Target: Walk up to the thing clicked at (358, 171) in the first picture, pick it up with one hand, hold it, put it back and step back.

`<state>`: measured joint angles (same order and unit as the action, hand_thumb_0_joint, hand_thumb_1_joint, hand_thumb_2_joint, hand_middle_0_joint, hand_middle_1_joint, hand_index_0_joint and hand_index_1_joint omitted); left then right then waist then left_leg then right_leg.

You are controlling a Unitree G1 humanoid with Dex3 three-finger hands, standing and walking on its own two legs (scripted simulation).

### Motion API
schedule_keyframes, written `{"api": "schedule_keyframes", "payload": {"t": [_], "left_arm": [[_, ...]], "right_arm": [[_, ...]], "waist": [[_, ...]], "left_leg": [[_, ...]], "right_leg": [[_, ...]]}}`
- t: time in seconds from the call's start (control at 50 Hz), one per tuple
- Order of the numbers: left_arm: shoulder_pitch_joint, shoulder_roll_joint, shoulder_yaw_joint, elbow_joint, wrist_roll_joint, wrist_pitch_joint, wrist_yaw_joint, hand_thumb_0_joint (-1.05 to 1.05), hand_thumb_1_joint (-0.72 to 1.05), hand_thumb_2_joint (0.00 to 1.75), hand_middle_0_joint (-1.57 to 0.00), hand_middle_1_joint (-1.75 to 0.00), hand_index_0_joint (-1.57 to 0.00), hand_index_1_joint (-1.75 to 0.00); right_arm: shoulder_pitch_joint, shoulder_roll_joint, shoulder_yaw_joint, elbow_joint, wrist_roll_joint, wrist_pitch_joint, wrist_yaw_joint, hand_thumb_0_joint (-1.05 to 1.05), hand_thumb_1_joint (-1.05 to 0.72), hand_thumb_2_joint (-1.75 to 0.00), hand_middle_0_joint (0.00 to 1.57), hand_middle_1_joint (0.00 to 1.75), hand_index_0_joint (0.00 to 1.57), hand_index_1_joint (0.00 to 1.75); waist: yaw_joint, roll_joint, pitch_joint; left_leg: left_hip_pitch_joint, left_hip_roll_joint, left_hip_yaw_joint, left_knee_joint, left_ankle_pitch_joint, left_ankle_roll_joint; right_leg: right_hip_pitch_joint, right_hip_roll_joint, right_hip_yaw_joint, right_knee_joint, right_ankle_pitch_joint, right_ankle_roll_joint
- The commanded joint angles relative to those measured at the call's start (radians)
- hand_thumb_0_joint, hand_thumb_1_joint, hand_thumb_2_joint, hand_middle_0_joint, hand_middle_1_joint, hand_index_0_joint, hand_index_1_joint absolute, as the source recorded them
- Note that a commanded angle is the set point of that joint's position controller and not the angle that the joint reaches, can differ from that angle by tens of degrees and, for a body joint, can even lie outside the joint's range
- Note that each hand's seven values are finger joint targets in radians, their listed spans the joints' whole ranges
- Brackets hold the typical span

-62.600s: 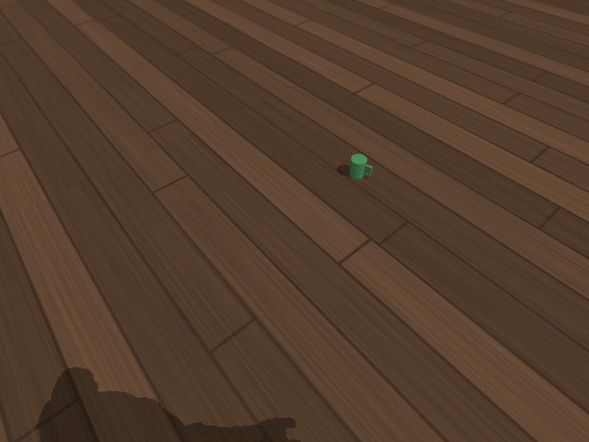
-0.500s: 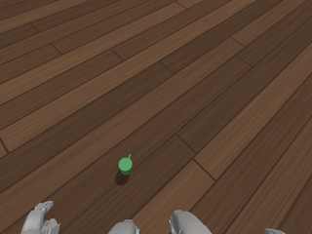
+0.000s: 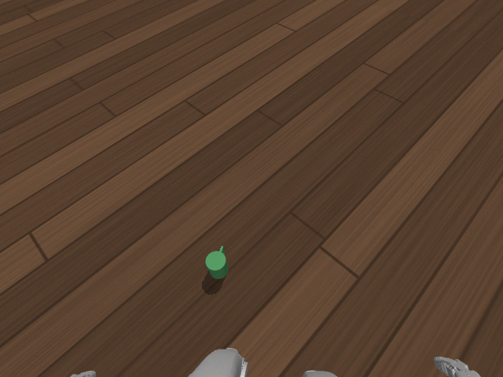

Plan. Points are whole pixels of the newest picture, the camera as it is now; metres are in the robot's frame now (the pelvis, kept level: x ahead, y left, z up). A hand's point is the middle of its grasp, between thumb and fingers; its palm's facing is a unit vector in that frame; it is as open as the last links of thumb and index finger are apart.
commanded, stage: step back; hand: left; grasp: from above
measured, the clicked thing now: (218, 261) +0.58 +0.18 -0.72
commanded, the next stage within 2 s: none
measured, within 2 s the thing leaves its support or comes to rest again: neither
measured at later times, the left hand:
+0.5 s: hand out of the picture -0.07 +0.29 -0.16, palm faces +0.00 -0.93 -0.38, open 7.4 cm
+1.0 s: hand out of the picture -0.20 +0.27 -0.15, palm faces +0.05 -0.91 -0.42, open 7.4 cm
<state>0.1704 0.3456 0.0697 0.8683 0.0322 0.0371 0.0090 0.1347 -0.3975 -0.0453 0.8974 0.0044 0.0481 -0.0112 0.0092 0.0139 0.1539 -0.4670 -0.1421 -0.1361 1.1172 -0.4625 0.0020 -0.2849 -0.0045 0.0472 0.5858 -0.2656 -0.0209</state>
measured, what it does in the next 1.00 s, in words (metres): walks backwards: left foot, then right foot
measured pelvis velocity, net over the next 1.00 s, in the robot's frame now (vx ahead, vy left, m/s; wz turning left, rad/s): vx -0.33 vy -0.01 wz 0.07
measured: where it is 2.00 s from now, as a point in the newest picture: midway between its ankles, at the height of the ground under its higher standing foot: outside the picture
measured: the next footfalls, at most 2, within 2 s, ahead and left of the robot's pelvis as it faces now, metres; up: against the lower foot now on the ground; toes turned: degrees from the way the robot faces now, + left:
left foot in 0.18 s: -0.04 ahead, +0.13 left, +0.00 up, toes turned +1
right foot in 0.60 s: -0.19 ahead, -0.12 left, +0.00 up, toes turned +1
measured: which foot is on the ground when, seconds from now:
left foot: up 0.00-0.16, down 0.18-0.64, up 0.66-0.94, down 0.96-1.00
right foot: down 0.00-0.20, up 0.22-0.58, down 0.60-1.00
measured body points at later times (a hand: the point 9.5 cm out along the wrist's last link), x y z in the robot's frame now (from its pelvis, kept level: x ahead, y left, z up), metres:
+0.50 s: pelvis -0.15 +0.02 +0.00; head -0.09 +0.04 +0.44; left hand -0.07 +0.34 -0.13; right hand -0.02 -0.29 -0.10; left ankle -0.08 +0.13 -0.73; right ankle -0.20 -0.13 -0.67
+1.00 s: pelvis -0.33 -0.01 -0.02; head -0.26 +0.00 +0.43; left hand -0.20 +0.31 -0.12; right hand -0.25 -0.32 -0.14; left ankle -0.35 +0.10 -0.74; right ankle -0.23 -0.12 -0.73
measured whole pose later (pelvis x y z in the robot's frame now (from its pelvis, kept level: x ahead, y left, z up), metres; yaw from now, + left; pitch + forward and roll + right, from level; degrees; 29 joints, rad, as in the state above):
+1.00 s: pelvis -0.33 -0.01 -0.02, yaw +4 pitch -3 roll +3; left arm 0.07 0.41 0.08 0.74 0.03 0.06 0.02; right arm 0.21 -0.35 -0.04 0.90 -0.02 0.03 -0.03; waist 0.00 -0.07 0.22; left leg -0.21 -0.08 -0.01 0.62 -0.36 0.01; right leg -0.44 -0.07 -0.01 0.71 -0.22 -0.02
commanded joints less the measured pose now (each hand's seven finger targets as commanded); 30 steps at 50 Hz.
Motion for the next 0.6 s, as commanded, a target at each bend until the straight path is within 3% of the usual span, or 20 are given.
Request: {"api": "schedule_keyframes", "payload": {"t": [0.0,0.04,0.08,0.1,0.12,0.14,0.16,0.18,0.2,0.22,0.24,0.28,0.3,0.38,0.44,0.46,0.5,0.54,0.56,0.58], "left_arm": [[-0.057,0.235,0.071,-0.142,0.005,-0.032,0.019,0.0,0.9,0.9,-0.2,-0.3,-0.2,-0.3],[-0.039,0.244,0.075,-0.144,0.005,-0.026,0.027,0.0,0.9,0.9,-0.2,-0.3,-0.2,-0.3],[-0.003,0.238,0.07,-0.14,0.003,-0.018,0.027,0.0,0.9,0.9,-0.2,-0.3,-0.2,-0.3],[-0.02,0.259,0.071,-0.149,-0.001,-0.013,0.027,0.0,0.9,0.9,-0.2,-0.3,-0.2,-0.3],[-0.031,0.263,0.066,-0.149,-0.009,-0.005,0.022,0.0,0.9,0.9,-0.2,-0.3,-0.2,-0.3],[-0.045,0.274,0.065,-0.153,-0.018,0.004,0.017,0.0,0.9,0.9,-0.2,-0.3,-0.2,-0.3],[-0.041,0.244,0.055,-0.164,-0.023,0.011,0.014,0.0,0.9,0.9,-0.2,-0.3,-0.2,-0.3],[-0.05,0.205,0.048,-0.18,-0.029,0.011,0.013,0.0,0.9,0.9,-0.2,-0.3,-0.2,-0.3],[-0.092,0.218,0.06,-0.181,-0.028,0.01,0.023,0.0,0.9,0.9,-0.2,-0.3,-0.2,-0.3],[-0.135,0.239,0.07,-0.178,-0.013,0.01,0.033,0.0,0.9,0.9,-0.2,-0.3,-0.2,-0.3],[-0.107,0.249,0.071,-0.158,-0.013,0.011,0.032,0.0,0.9,0.9,-0.2,-0.3,-0.2,-0.3],[-0.019,0.224,0.069,-0.12,-0.032,0.01,0.022,0.0,0.9,0.9,-0.2,-0.3,-0.2,-0.3],[0.018,0.228,0.071,-0.114,-0.033,0.009,0.018,0.0,0.9,0.9,-0.2,-0.3,-0.2,-0.3],[-0.001,0.206,0.067,-0.125,-0.019,0.003,0.015,0.0,0.9,0.9,-0.2,-0.3,-0.2,-0.3],[0.0,0.207,0.062,-0.128,-0.017,-0.003,0.013,0.0,0.9,0.9,-0.2,-0.3,-0.2,-0.3],[0.023,0.203,0.061,-0.123,-0.017,-0.004,0.013,0.0,0.9,0.9,-0.2,-0.3,-0.2,-0.3],[0.053,0.204,0.062,-0.102,-0.016,-0.008,0.009,0.0,0.9,0.9,-0.2,-0.3,-0.2,-0.3],[0.122,0.211,0.07,-0.06,-0.011,-0.007,-0.001,0.0,0.9,0.9,-0.2,-0.3,-0.2,-0.3],[0.186,0.209,0.073,-0.032,-0.009,-0.009,-0.005,0.0,0.9,0.9,-0.2,-0.3,-0.2,-0.3],[0.198,0.231,0.08,-0.022,0.001,-0.011,-0.007,0.0,0.9,0.9,-0.2,-0.3,-0.2,-0.3]], "right_arm": [[0.062,-0.178,-0.042,-0.052,0.001,-0.025,-0.018,0.0,-0.9,-0.9,0.2,0.3,0.2,0.3],[0.05,-0.17,-0.039,-0.07,-0.004,-0.031,-0.021,0.0,-0.9,-0.9,0.2,0.3,0.2,0.3],[0.046,-0.155,-0.037,-0.08,-0.01,-0.04,-0.019,0.0,-0.9,-0.9,0.2,0.3,0.2,0.3],[0.08,-0.156,-0.039,-0.073,-0.014,-0.042,-0.018,0.0,-0.9,-0.9,0.2,0.3,0.2,0.3],[0.101,-0.157,-0.046,-0.056,-0.02,-0.045,-0.016,0.0,-0.9,-0.9,0.2,0.3,0.2,0.3],[0.138,-0.153,-0.051,-0.038,-0.024,-0.048,-0.015,0.0,-0.9,-0.9,0.2,0.3,0.2,0.3],[0.131,-0.187,-0.065,-0.042,-0.037,-0.051,-0.015,0.0,-0.9,-0.9,0.2,0.3,0.2,0.3],[0.126,-0.276,-0.085,-0.054,-0.05,-0.051,-0.015,0.0,-0.9,-0.9,0.2,0.3,0.2,0.3],[0.056,-0.355,-0.092,-0.076,-0.05,-0.047,-0.004,0.0,-0.9,-0.9,0.2,0.3,0.2,0.3],[0.045,-0.368,-0.098,-0.085,-0.048,-0.049,-0.006,0.0,-0.9,-0.9,0.2,0.3,0.2,0.3],[0.001,-0.332,-0.09,-0.084,-0.045,-0.052,-0.011,0.0,-0.9,-0.9,0.2,0.3,0.2,0.3],[-0.077,-0.231,-0.057,-0.11,-0.049,-0.054,-0.015,0.0,-0.9,-0.9,0.2,0.3,0.2,0.3],[-0.068,-0.217,-0.057,-0.113,-0.043,-0.055,-0.018,0.0,-0.9,-0.9,0.2,0.3,0.2,0.3],[0.037,-0.201,-0.063,-0.1,-0.03,-0.054,-0.022,0.0,-0.9,-0.9,0.2,0.3,0.2,0.3],[0.058,-0.221,-0.071,-0.115,-0.029,-0.048,-0.024,0.0,-0.9,-0.9,0.2,0.3,0.2,0.3],[0.036,-0.233,-0.075,-0.124,-0.03,-0.045,-0.024,0.0,-0.9,-0.9,0.2,0.3,0.2,0.3],[0.002,-0.239,-0.075,-0.138,-0.036,-0.035,-0.019,0.0,-0.9,-0.9,0.2,0.3,0.2,0.3],[-0.026,-0.261,-0.082,-0.147,-0.031,-0.024,-0.016,0.0,-0.9,-0.9,0.2,0.3,0.2,0.3],[-0.051,-0.27,-0.084,-0.152,-0.025,-0.019,-0.014,0.0,-0.9,-0.9,0.2,0.3,0.2,0.3],[-0.056,-0.245,-0.078,-0.151,-0.018,-0.014,-0.012,0.0,-0.9,-0.9,0.2,0.3,0.2,0.3]], "waist": [[0.01,-0.131,-0.175],[0.022,-0.176,-0.212],[0.039,-0.204,-0.246],[0.024,-0.235,-0.257],[0.009,-0.216,-0.254],[-0.018,-0.191,-0.252],[-0.013,-0.126,-0.238],[-0.018,0.094,-0.239],[-0.034,0.216,-0.175],[-0.08,0.227,-0.14],[-0.044,0.184,-0.114],[0.02,0.113,-0.129],[0.032,0.102,-0.145],[-0.031,0.109,-0.178],[-0.058,0.136,-0.221],[-0.045,0.16,-0.228],[-0.038,0.178,-0.239],[-0.01,0.191,-0.255],[0.021,0.187,-0.271],[0.026,0.143,-0.263]], "left_leg": [[-0.036,0.013,-0.004,-0.021,-0.028,-0.029],[-0.03,0.072,0.02,-0.179,-0.072,-0.032],[0.003,0.107,0.061,-0.381,-0.067,-0.021],[0.066,0.129,0.067,-0.487,-0.018,-0.006],[0.142,0.115,0.105,-0.592,0.076,0.001],[0.223,0.111,0.134,-0.753,0.248,0.003],[0.302,0.163,0.035,-0.749,0.358,0.024],[0.365,0.365,-0.227,-0.761,0.507,0.091],[0.234,0.497,-0.357,-0.793,0.556,0.224],[0.102,0.554,-0.433,-0.824,0.516,0.31],[0.093,0.534,-0.353,-0.813,0.491,0.306],[0.21,0.388,-0.125,-0.733,0.645,0.215],[0.266,0.358,-0.083,-0.704,0.653,0.193],[0.456,0.366,-0.1,-0.659,0.676,0.221],[0.496,0.4,-0.101,-0.637,0.694,0.261],[0.47,0.421,-0.104,-0.637,0.685,0.261],[0.403,0.388,-0.077,-0.628,0.598,0.23],[0.294,0.374,-0.074,-0.637,0.458,0.193],[0.235,0.36,-0.057,-0.626,0.382,0.167],[0.139,0.323,-0.047,-0.596,0.285,0.114]], "right_leg": [[0.17,-0.197,0.184,-0.154,0.357,-0.187],[0.271,-0.243,0.189,-0.117,0.436,-0.206],[0.344,-0.238,0.178,-0.063,0.519,-0.193],[0.318,-0.242,0.181,-0.034,0.533,-0.179],[0.261,-0.211,0.146,0.008,0.507,-0.159],[0.214,-0.182,0.115,0.06,0.469,-0.127],[0.075,-0.134,0.106,0.084,0.32,-0.072],[-0.101,-0.011,0.033,0.226,0.05,-0.023],[-0.17,0.107,0.04,0.382,-0.355,0.004],[-0.125,0.098,0.139,0.547,-0.413,0.008],[-0.138,0.085,0.159,0.631,-0.349,0.004],[-0.197,0.11,0.169,0.691,-0.252,-0.004],[-0.227,0.119,0.154,0.692,-0.218,-0.001],[-0.266,0.099,0.129,0.548,-0.226,0.054],[-0.21,0.064,0.08,0.383,-0.265,0.067],[-0.164,0.035,0.067,0.306,-0.26,0.059],[-0.073,0.023,0.012,0.148,-0.221,0.045],[0.063,0.025,-0.027,-0.016,-0.108,0.02],[0.138,0.027,-0.046,-0.106,-0.021,0.0],[0.183,0.012,0.004,-0.124,-0.012,-0.03]]}}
